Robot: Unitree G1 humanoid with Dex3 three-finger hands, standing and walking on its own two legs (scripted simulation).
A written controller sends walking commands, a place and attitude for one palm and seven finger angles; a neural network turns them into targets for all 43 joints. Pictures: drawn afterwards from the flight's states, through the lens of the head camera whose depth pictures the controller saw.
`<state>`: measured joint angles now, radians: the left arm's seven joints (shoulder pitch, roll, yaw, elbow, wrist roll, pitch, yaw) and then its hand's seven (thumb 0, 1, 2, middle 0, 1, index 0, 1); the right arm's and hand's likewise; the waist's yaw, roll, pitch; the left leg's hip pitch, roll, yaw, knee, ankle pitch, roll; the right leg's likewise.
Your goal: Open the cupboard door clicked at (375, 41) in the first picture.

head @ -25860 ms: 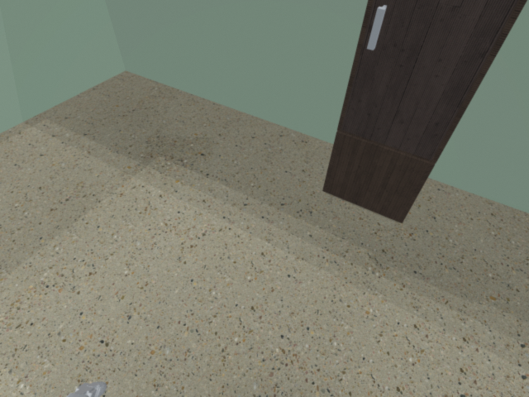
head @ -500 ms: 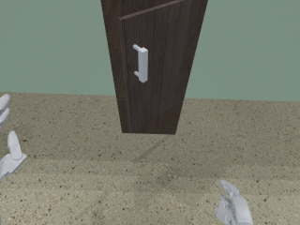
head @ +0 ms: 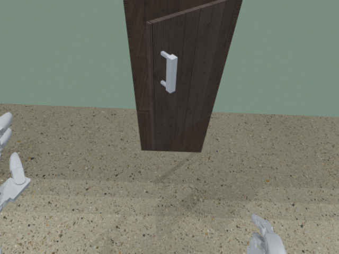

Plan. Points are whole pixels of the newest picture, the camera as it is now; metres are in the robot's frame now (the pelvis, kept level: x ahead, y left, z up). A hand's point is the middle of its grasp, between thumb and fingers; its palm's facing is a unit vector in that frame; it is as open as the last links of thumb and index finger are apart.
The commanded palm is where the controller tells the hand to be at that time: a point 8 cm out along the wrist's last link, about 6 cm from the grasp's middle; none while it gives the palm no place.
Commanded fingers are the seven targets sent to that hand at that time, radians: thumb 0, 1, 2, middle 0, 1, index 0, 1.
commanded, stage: stop stepping back and stand still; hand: left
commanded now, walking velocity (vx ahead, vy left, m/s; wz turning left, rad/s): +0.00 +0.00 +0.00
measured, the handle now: (167, 72) +0.63 +0.05 +0.09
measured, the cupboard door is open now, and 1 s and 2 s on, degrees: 42 42 42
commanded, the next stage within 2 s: let the arm hang, fingers relaxed in 0.06 s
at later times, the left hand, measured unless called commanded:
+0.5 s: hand out of the picture +0.03 +0.16 -0.18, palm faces +0.00 -0.99 -0.17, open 7.1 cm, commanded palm none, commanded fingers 0.00 0.90 0.90 -0.20 -0.30 -0.20 -0.30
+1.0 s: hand out of the picture -0.01 +0.16 -0.17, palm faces +0.03 -0.97 -0.24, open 7.4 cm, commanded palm none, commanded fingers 0.00 0.90 0.90 -0.20 -0.30 -0.20 -0.30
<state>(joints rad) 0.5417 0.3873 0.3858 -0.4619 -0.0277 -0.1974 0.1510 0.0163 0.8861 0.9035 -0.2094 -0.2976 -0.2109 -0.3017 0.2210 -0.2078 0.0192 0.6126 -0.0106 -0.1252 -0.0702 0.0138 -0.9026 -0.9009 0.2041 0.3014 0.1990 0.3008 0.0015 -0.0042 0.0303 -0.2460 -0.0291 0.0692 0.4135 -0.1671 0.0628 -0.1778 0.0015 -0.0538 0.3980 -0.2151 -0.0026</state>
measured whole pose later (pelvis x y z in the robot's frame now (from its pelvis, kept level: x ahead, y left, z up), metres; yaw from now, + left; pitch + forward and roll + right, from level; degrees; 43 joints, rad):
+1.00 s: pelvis +0.00 -0.02 +0.00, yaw +1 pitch -2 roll +0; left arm 0.27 0.16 0.00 1.15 0.01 -0.01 0.03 0.01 0.91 0.90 -0.20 -0.29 -0.20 -0.30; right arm 0.26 -0.16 0.01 1.15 -0.02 0.02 -0.02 0.01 -0.92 -0.90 0.20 0.30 0.20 0.30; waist -0.01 0.04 0.04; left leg -0.22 -0.02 0.04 0.41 -0.16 0.03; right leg -0.16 0.01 -0.08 0.43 -0.24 -0.04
